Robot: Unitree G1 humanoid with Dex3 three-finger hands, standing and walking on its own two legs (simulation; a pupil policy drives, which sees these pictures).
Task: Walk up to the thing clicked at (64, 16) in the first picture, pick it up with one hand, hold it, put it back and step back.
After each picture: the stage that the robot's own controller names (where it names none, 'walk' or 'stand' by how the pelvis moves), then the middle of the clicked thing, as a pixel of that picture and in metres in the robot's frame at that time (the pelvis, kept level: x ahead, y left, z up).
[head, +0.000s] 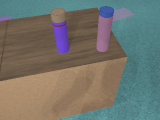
stand; (60, 32) +0.70 +0.16 -0.03
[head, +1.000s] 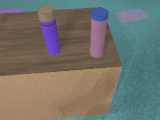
rise first; (50, 32) +0.64 +0.23 +0.00
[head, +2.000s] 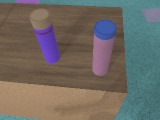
rise first; (47, 39) +0.53 +0.21 +0.01
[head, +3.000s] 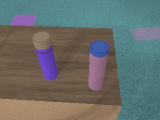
stand; (46, 58) +0.52 +0.21 -0.03
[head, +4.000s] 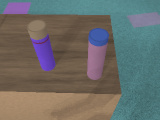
stand; (43, 48) +0.53 +0.22 -0.02
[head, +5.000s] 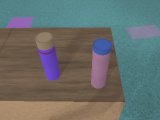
stand; (49, 58) +0.52 +0.20 -0.03
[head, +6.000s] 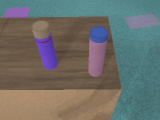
stand; (46, 47) +0.56 +0.21 -0.03
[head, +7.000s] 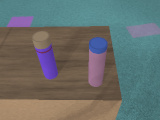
stand; (46, 57) +0.53 +0.21 -0.03
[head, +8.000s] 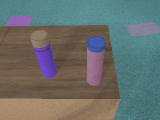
stand; (44, 56) +0.53 +0.22 -0.03
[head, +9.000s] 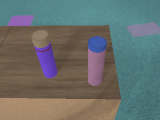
stand; (46, 56) +0.54 +0.21 -0.03
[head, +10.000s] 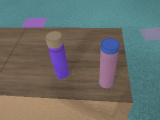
rise first; (58, 57) +0.54 +0.19 -0.03
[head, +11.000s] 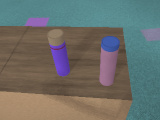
go down; (59, 54) +0.56 +0.18 -0.03
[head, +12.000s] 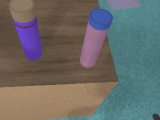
go down; (28, 33) +0.53 +0.18 +0.02
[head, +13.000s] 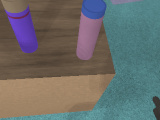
close in; (22, 25) +0.56 +0.18 +0.04
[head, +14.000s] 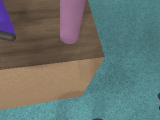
close in; out of the picture +0.58 +0.20 +0.08
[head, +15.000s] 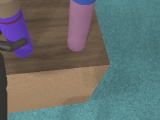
lift; (14, 28) +0.51 +0.16 +0.06
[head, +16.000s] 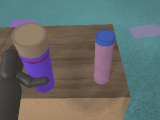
lift; (38, 64) +0.34 +0.15 +0.17
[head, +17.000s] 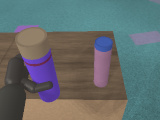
hold; (42, 70) +0.32 +0.14 +0.16
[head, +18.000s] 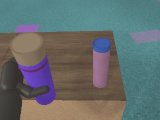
hold; (38, 74) +0.30 +0.15 +0.16
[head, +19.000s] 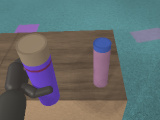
crouch; (42, 75) +0.31 +0.14 +0.15
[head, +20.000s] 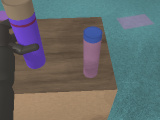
crouch; (28, 36) +0.45 +0.17 +0.16
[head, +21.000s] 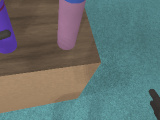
lower; out of the picture +0.53 +0.17 +0.06
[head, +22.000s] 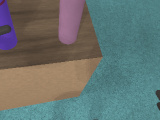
lower; out of the picture +0.54 +0.17 +0.08
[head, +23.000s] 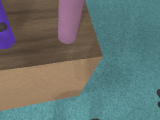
lower; out of the picture +0.54 +0.18 +0.07
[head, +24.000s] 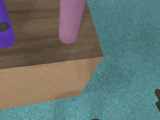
lower; out of the picture +0.54 +0.18 +0.08
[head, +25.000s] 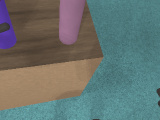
loosen; out of the picture +0.54 +0.18 +0.07
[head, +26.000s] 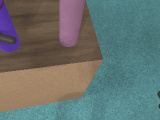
withdraw; out of the picture +0.53 +0.18 +0.07
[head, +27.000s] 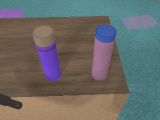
sink last; (48, 56) +0.49 +0.16 +0.02
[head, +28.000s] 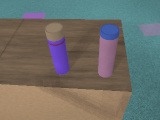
stand; (58, 51) +0.53 +0.17 +0.01
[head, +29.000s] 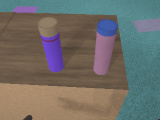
stand; (52, 47) +0.52 +0.17 +0.03
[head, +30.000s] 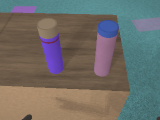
stand; (52, 49) +0.51 +0.17 +0.03
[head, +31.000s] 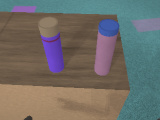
stand; (53, 47) +0.52 +0.16 +0.03
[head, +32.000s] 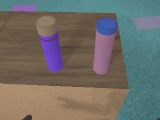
stand; (51, 46) +0.52 +0.17 +0.03
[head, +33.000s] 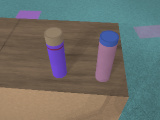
stand; (56, 55) +0.52 +0.16 -0.01
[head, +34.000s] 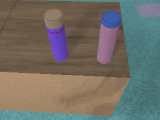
walk; (57, 38) +0.56 +0.15 -0.02
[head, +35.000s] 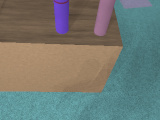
walk; (61, 10) +0.73 +0.16 -0.02
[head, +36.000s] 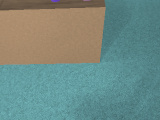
walk; out of the picture +1.03 +0.27 +0.00
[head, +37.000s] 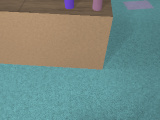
stand; out of the picture +1.13 +0.17 -0.02
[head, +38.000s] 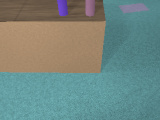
stand; out of the picture +1.14 +0.20 -0.03
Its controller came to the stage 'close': yes
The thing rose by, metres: 0.21
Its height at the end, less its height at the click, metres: +0.00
